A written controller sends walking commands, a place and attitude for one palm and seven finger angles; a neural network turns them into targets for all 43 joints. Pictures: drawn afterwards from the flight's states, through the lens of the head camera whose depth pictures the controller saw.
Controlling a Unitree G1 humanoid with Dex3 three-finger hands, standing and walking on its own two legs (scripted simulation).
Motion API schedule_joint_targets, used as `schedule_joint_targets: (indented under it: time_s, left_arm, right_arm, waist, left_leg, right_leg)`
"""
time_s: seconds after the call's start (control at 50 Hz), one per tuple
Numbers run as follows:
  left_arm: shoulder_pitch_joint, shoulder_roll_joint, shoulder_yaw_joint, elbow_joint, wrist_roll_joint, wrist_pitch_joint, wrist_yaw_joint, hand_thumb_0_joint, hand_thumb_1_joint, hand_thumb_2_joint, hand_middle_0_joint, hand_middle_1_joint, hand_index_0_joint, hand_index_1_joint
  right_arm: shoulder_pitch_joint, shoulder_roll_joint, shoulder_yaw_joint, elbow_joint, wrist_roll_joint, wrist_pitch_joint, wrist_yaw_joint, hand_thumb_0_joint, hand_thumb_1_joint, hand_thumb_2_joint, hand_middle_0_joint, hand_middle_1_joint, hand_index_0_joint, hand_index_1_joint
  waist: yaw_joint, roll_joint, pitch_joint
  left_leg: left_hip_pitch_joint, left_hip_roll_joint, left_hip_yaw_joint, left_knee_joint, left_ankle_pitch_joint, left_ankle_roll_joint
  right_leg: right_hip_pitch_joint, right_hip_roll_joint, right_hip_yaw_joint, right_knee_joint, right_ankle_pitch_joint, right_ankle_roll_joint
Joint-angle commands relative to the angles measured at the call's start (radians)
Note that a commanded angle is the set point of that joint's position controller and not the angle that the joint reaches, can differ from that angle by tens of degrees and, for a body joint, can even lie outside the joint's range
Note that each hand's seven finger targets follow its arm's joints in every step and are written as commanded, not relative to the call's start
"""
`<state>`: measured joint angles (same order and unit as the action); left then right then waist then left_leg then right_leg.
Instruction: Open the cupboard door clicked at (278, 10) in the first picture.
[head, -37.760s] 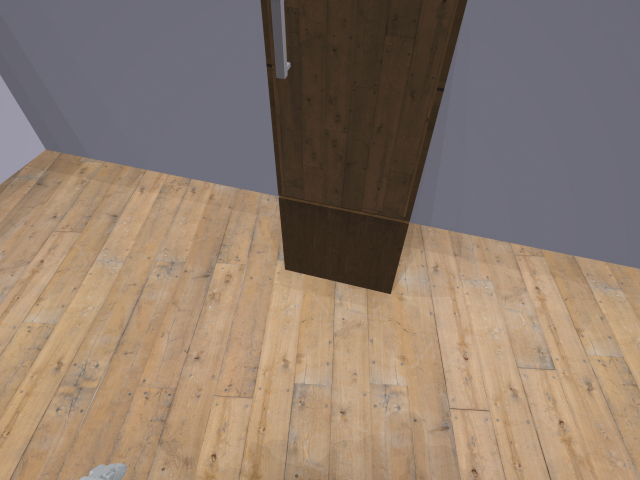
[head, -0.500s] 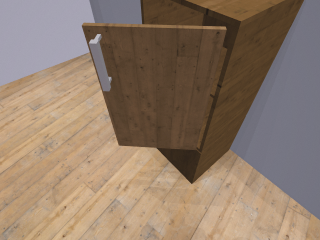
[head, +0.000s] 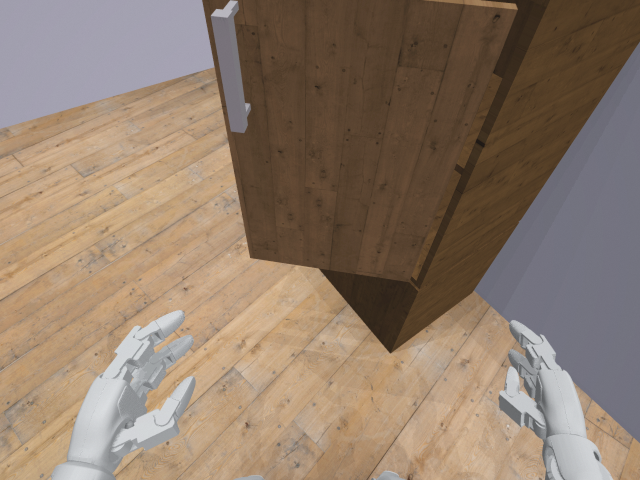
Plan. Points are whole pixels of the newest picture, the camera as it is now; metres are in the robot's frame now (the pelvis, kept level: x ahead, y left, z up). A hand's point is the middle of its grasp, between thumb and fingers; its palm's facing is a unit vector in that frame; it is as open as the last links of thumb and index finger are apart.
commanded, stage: raise the hand with hooked fingers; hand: left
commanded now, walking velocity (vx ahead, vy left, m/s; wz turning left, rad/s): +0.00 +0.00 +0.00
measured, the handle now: (235, 70) +0.59 +0.18 +0.19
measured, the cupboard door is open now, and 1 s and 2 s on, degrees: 45 45 45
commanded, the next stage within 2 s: move the hooked fingers beside the handle in 1.68 s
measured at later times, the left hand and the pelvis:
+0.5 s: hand (104, 330) +0.24 +0.24 +0.11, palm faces -0.03 -1.00 -0.07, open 11.6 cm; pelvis +0.00 +0.02 +0.02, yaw +0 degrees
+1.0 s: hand (33, 240) +0.28 +0.30 +0.19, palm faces +0.02 -1.00 -0.09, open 13.9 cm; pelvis +0.01 +0.03 +0.05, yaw +1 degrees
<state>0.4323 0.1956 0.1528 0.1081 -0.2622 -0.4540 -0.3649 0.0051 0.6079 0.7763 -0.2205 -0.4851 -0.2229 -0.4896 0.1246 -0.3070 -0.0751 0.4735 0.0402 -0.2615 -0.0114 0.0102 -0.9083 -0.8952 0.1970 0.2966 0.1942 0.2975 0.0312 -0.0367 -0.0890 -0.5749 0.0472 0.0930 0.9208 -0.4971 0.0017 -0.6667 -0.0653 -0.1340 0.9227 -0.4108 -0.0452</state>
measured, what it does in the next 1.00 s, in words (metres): stands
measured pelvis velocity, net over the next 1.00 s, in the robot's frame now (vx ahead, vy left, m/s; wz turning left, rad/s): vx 0.01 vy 0.03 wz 0.02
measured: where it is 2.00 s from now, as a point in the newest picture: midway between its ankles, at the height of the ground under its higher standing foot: outside the picture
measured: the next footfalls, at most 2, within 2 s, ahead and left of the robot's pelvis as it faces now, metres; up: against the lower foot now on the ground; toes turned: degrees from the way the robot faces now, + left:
none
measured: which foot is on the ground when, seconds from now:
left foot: down 0.00-1.00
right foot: down 0.00-1.00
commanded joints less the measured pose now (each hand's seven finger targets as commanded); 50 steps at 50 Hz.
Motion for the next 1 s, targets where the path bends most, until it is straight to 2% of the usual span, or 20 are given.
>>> schedule_joint_targets:
  time_s: [0.0, 0.02, 0.08, 0.12, 0.16, 0.2, 0.22, 0.28, 0.3, 0.32, 0.36, 0.42, 0.48, 0.56, 0.62, 0.66, 0.7, 0.76, 0.82, 0.98]
  left_arm:
    - [-0.199, 0.143, 0.067, -0.435, -0.023, -0.093, 0.057, 0.000, 0.387, 0.680, -0.237, -0.630, -0.237, -0.630]
    - [-0.270, 0.148, 0.039, -0.440, -0.020, -0.093, 0.049, 0.000, 0.363, 0.670, -0.238, -0.645, -0.238, -0.645]
    - [-0.273, 0.163, 0.029, -0.366, -0.012, -0.055, 0.009, 0.000, 0.293, 0.640, -0.243, -0.690, -0.243, -0.690]
    - [-0.271, 0.208, 0.070, -0.305, -0.028, 0.009, -0.025, 0.000, 0.247, 0.620, -0.247, -0.720, -0.247, -0.720]
    - [-0.228, 0.240, 0.134, -0.276, -0.040, 0.076, -0.037, 0.000, 0.200, 0.600, -0.250, -0.750, -0.250, -0.750]
    - [-0.209, 0.238, 0.163, -0.259, -0.066, 0.129, -0.038, 0.000, 0.153, 0.580, -0.253, -0.780, -0.253, -0.780]
    - [-0.195, 0.270, 0.206, -0.225, -0.080, 0.152, -0.037, 0.000, 0.130, 0.570, -0.255, -0.795, -0.255, -0.795]
    - [-0.210, 0.262, 0.221, -0.242, -0.097, 0.166, -0.023, 0.000, 0.060, 0.540, -0.260, -0.840, -0.260, -0.840]
    - [-0.221, 0.246, 0.209, -0.251, -0.100, 0.162, -0.020, 0.000, 0.037, 0.530, -0.262, -0.855, -0.262, -0.855]
    - [-0.246, 0.272, 0.227, -0.258, -0.104, 0.161, -0.023, 0.000, 0.013, 0.520, -0.263, -0.870, -0.263, -0.870]
    - [-0.256, 0.287, 0.237, -0.263, -0.095, 0.154, -0.024, 0.000, -0.033, 0.500, -0.267, -0.900, -0.267, -0.900]
    - [-0.299, 0.293, 0.237, -0.242, -0.099, 0.163, -0.031, 0.000, -0.103, 0.470, -0.272, -0.945, -0.272, -0.945]
    - [-0.362, 0.315, 0.244, -0.273, -0.090, 0.174, -0.035, 0.000, -0.173, 0.440, -0.277, -0.990, -0.277, -0.990]
    - [-0.441, 0.348, 0.266, -0.277, -0.087, 0.206, -0.034, 0.000, -0.267, 0.400, -0.283, -1.050, -0.283, -1.050]
    - [-0.505, 0.369, 0.277, -0.242, -0.085, 0.239, -0.037, 0.000, -0.337, 0.370, -0.288, -1.095, -0.288, -1.095]
    - [-0.540, 0.367, 0.271, -0.240, -0.079, 0.263, -0.047, 0.000, -0.383, 0.350, -0.292, -1.125, -0.292, -1.125]
    - [-0.566, 0.379, 0.280, -0.201, -0.075, 0.294, -0.051, 0.000, -0.430, 0.330, -0.295, -1.155, -0.295, -1.155]
    - [-0.630, 0.405, 0.296, -0.171, -0.077, 0.329, -0.074, 0.000, -0.500, 0.300, -0.300, -1.200, -0.300, -1.200]
    - [-0.706, 0.439, 0.313, -0.171, -0.078, 0.355, -0.089, 0.000, -0.500, 0.300, -0.300, -1.200, -0.300, -1.200]
    - [-0.823, 0.511, 0.366, -0.086, -0.086, 0.407, -0.131, 0.000, -0.500, 0.300, -0.300, -1.200, -0.300, -1.200]
  right_arm:
    - [0.077, -0.061, 0.010, -0.103, -0.007, -0.028, -0.019, 0.000, -0.900, -0.900, 0.200, 0.300, 0.200, 0.300]
    - [0.091, -0.074, 0.022, -0.089, -0.013, -0.028, -0.024, 0.000, -0.900, -0.900, 0.200, 0.300, 0.200, 0.300]
    - [0.089, -0.080, 0.032, -0.063, -0.001, -0.045, -0.038, 0.000, -0.900, -0.900, 0.200, 0.300, 0.200, 0.300]
    - [0.075, -0.089, 0.043, -0.057, 0.004, -0.051, -0.046, 0.000, -0.900, -0.900, 0.200, 0.300, 0.200, 0.300]
    - [0.059, -0.083, 0.046, -0.059, 0.009, -0.053, -0.050, 0.000, -0.900, -0.900, 0.200, 0.300, 0.200, 0.300]
    - [0.041, -0.076, 0.054, -0.065, 0.009, -0.058, -0.052, 0.000, -0.900, -0.900, 0.200, 0.300, 0.200, 0.300]
    - [0.032, -0.078, 0.059, -0.067, 0.008, -0.058, -0.051, 0.000, -0.900, -0.900, 0.200, 0.300, 0.200, 0.300]
    - [0.039, -0.073, 0.066, -0.064, 0.004, -0.069, -0.050, 0.000, -0.900, -0.900, 0.200, 0.300, 0.200, 0.300]
    - [0.043, -0.074, 0.067, -0.062, 0.005, -0.076, -0.049, 0.000, -0.900, -0.900, 0.200, 0.300, 0.200, 0.300]
    - [0.039, -0.079, 0.071, -0.065, 0.000, -0.083, -0.048, 0.000, -0.900, -0.900, 0.200, 0.300, 0.200, 0.300]
    - [0.059, -0.086, 0.069, -0.056, 0.001, -0.094, -0.047, 0.000, -0.900, -0.900, 0.200, 0.300, 0.200, 0.300]
    - [0.068, -0.097, 0.068, -0.046, 0.005, -0.106, -0.052, 0.000, -0.900, -0.900, 0.200, 0.300, 0.200, 0.300]
    - [0.077, -0.098, 0.064, -0.038, 0.009, -0.116, -0.059, 0.000, -0.900, -0.900, 0.200, 0.300, 0.200, 0.300]
    - [0.074, -0.101, 0.070, -0.026, 0.010, -0.116, -0.069, 0.000, -0.900, -0.900, 0.200, 0.300, 0.200, 0.300]
    - [0.069, -0.107, 0.076, -0.019, 0.013, -0.112, -0.078, 0.000, -0.900, -0.900, 0.200, 0.300, 0.200, 0.300]
    - [0.063, -0.102, 0.078, -0.016, 0.017, -0.109, -0.081, 0.000, -0.900, -0.900, 0.200, 0.300, 0.200, 0.300]
    - [0.059, -0.101, 0.084, -0.014, 0.018, -0.103, -0.085, 0.000, -0.900, -0.900, 0.200, 0.300, 0.200, 0.300]
    - [0.052, -0.100, 0.092, -0.012, 0.021, -0.087, -0.087, 0.000, -0.900, -0.900, 0.200, 0.300, 0.200, 0.300]
    - [0.044, -0.097, 0.103, -0.015, 0.018, -0.077, -0.089, 0.000, -0.900, -0.900, 0.200, 0.300, 0.200, 0.300]
    - [0.032, -0.096, 0.111, -0.006, 0.025, -0.048, -0.090, 0.000, -0.900, -0.900, 0.200, 0.300, 0.200, 0.300]
  waist:
    - [-0.059, 0.115, -0.188]
    - [-0.085, 0.099, -0.152]
    - [-0.093, 0.114, -0.140]
    - [-0.073, 0.142, -0.133]
    - [-0.044, 0.094, -0.188]
    - [-0.021, 0.059, -0.197]
    - [0.000, 0.054, -0.183]
    - [0.000, 0.012, -0.165]
    - [-0.005, 0.021, -0.152]
    - [0.004, 0.030, -0.138]
    - [0.002, 0.049, -0.151]
    - [-0.005, 0.049, -0.103]
    - [-0.009, 0.089, -0.134]
    - [-0.003, 0.134, -0.119]
    - [-0.001, 0.109, -0.068]
    - [0.000, 0.155, -0.085]
    - [-0.001, 0.119, -0.056]
    - [0.002, 0.119, -0.051]
    - [0.008, 0.145, -0.060]
    - [0.004, 0.116, -0.098]
  left_leg:
    - [0.025, -0.050, -0.076, -0.088, 0.311, 0.020]
    - [0.025, -0.043, -0.093, -0.082, 0.310, 0.024]
    - [0.027, -0.039, -0.103, -0.100, 0.248, 0.024]
    - [0.030, -0.040, -0.111, -0.126, 0.243, 0.022]
    - [0.036, -0.039, -0.109, -0.158, 0.259, 0.021]
    - [0.034, -0.041, -0.112, -0.193, 0.273, 0.017]
    - [0.036, -0.041, -0.118, -0.208, 0.293, 0.015]
    - [0.044, -0.038, -0.113, -0.243, 0.300, 0.013]
    - [0.055, -0.038, -0.112, -0.255, 0.298, 0.014]
    - [0.065, -0.038, -0.115, -0.261, 0.321, 0.013]
    - [0.091, -0.036, -0.109, -0.279, 0.322, 0.012]
    - [0.114, -0.036, -0.110, -0.302, 0.305, 0.013]
    - [0.178, -0.034, -0.109, -0.331, 0.313, 0.016]
    - [0.240, -0.030, -0.116, -0.373, 0.347, 0.011]
    - [0.263, -0.026, -0.125, -0.405, 0.347, 0.009]
    - [0.306, -0.026, -0.121, -0.424, 0.378, 0.006]
    - [0.310, -0.022, -0.127, -0.441, 0.380, 0.006]
    - [0.335, -0.026, -0.125, -0.461, 0.402, 0.007]
    - [0.364, -0.031, -0.128, -0.476, 0.422, 0.003]
    - [0.408, -0.033, -0.120, -0.498, 0.467, 0.010]
  right_leg:
    - [0.188, 0.041, 0.133, -0.147, 0.250, 0.025]
    - [0.159, 0.053, 0.126, -0.140, 0.251, 0.023]
    - [0.154, 0.051, 0.121, -0.177, 0.173, 0.027]
    - [0.189, 0.054, 0.116, -0.194, 0.158, 0.020]
    - [0.260, 0.043, 0.110, -0.219, 0.168, 0.026]
    - [0.311, 0.038, 0.101, -0.236, 0.175, 0.031]
    - [0.337, 0.045, 0.098, -0.239, 0.189, 0.023]
    - [0.353, 0.041, 0.088, -0.263, 0.196, 0.031]
    - [0.345, 0.043, 0.086, -0.270, 0.195, 0.032]
    - [0.361, 0.047, 0.086, -0.269, 0.219, 0.024]
    - [0.364, 0.045, 0.081, -0.280, 0.221, 0.026]
    - [0.359, 0.049, 0.078, -0.305, 0.199, 0.024]
    - [0.370, 0.048, 0.070, -0.323, 0.214, 0.026]
    - [0.398, 0.055, 0.059, -0.345, 0.253, 0.021]
    - [0.411, 0.063, 0.051, -0.371, 0.256, 0.018]
    - [0.426, 0.061, 0.050, -0.384, 0.289, 0.018]
    - [0.430, 0.063, 0.046, -0.399, 0.295, 0.019]
    - [0.458, 0.067, 0.048, -0.422, 0.319, 0.016]
    - [0.487, 0.070, 0.050, -0.438, 0.337, 0.011]
    - [0.522, 0.066, 0.051, -0.475, 0.391, 0.014]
